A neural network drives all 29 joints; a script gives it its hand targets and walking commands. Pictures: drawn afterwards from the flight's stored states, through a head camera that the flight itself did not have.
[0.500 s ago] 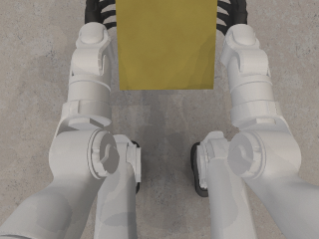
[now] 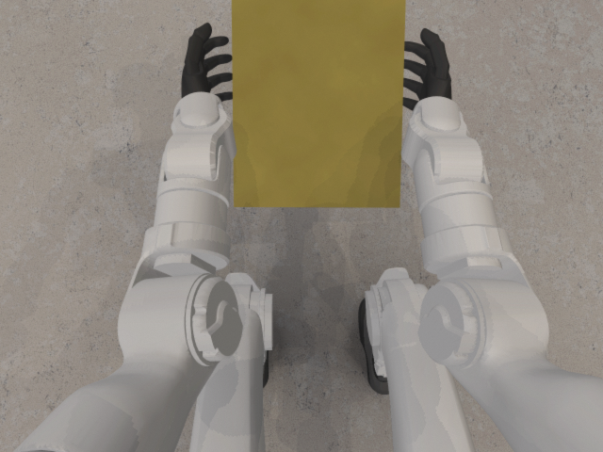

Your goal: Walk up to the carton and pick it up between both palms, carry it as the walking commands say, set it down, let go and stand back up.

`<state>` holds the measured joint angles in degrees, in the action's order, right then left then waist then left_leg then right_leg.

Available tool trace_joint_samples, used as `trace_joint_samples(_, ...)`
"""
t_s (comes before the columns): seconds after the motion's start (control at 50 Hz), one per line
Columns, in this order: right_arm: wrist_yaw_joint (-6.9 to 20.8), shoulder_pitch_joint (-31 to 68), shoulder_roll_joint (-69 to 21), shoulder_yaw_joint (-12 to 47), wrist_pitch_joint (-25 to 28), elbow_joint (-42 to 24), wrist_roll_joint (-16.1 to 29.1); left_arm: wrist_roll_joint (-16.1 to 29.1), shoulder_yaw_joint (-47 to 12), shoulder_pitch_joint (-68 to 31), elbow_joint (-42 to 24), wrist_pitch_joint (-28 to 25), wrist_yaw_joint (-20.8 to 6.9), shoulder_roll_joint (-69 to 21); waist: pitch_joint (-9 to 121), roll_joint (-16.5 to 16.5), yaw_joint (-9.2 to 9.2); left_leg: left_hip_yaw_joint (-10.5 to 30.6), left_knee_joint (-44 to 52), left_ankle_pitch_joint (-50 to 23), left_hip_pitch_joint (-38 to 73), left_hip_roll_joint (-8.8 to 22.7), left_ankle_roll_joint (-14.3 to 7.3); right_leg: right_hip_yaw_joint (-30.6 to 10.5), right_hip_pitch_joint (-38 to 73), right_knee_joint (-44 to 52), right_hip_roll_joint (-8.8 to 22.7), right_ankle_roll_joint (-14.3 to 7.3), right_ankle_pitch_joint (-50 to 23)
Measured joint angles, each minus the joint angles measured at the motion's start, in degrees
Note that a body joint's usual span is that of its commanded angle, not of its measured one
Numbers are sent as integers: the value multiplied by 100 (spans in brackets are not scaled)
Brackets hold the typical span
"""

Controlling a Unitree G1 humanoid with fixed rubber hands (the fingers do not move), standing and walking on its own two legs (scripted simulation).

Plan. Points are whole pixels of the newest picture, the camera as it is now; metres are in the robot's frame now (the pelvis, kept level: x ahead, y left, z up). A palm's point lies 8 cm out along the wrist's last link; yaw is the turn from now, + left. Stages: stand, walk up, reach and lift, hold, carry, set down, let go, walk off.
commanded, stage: reach and lift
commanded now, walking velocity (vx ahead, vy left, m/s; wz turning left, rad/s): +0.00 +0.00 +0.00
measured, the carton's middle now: (312, 117) +0.52 +0.01 -0.15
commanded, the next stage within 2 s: none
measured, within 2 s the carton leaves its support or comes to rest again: neither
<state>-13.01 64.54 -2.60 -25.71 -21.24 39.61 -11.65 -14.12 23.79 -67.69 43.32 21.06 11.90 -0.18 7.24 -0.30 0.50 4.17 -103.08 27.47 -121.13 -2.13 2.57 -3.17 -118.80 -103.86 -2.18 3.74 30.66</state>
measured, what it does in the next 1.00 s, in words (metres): rises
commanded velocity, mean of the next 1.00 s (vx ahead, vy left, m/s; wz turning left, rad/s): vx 0.00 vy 0.00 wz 0.00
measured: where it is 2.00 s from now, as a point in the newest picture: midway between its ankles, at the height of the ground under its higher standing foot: (317, 359)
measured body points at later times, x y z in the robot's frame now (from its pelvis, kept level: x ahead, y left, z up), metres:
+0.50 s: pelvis +0.00 +0.00 +0.05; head +0.25 +0.01 +0.43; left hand +0.51 +0.14 +0.00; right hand +0.50 -0.13 +0.00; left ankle +0.11 +0.13 -0.44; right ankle +0.10 -0.14 -0.44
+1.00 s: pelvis +0.02 +0.00 +0.11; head +0.22 +0.01 +0.52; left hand +0.49 +0.14 +0.07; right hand +0.48 -0.13 +0.07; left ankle +0.11 +0.13 -0.44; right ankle +0.10 -0.14 -0.44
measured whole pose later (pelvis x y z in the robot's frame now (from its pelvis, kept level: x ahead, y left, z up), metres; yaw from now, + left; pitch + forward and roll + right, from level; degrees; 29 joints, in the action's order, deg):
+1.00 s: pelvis +0.02 +0.00 +0.11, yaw +1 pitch +38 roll -1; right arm -8.5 49.9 -8.6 -28.6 -21.9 36.2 -17.7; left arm -17.5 25.9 -52.5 40.5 21.3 10.8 -6.3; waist 13.7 -0.7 0.8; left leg 3.9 -82.1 24.7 -95.4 -2.0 1.6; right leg -3.4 -93.1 -82.4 -1.1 3.3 27.5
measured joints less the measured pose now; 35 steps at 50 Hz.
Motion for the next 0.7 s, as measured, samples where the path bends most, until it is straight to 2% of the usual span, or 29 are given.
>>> trace_joint_samples(0.34, 358, -359, -184, -196, -125, -16, -361, -206, 256, 394, 21, 66, -114, -166, 293, -33, 18, -41, 625, -128, 741, 6, -31, -40, 717, 606, 25, -11, -136)
trace_joint_samples(0.56, 138, -690, -362, -223, -136, -111, -451, -258, 233, 720, -43, 69, -35, -347, 450, -52, 21, -40, 1033, -160, 1249, -8, -58, -37, 1239, 1029, 64, -12, -167)
trace_joint_samples(0.7, 214, -928, -411, -226, -99, -130, -466, -286, 202, 979, -89, 44, -21, -437, 553, -55, 30, -34, 1329, -177, 1626, -7, -74, -29, 1625, 1344, 82, -17, -193)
